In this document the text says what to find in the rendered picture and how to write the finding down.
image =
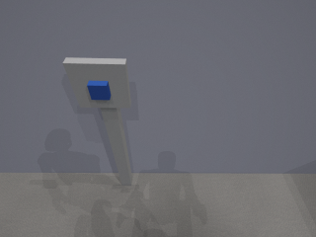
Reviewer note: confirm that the panel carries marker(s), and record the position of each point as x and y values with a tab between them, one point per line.
81	70

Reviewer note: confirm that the button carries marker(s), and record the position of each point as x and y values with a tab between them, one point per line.
99	90

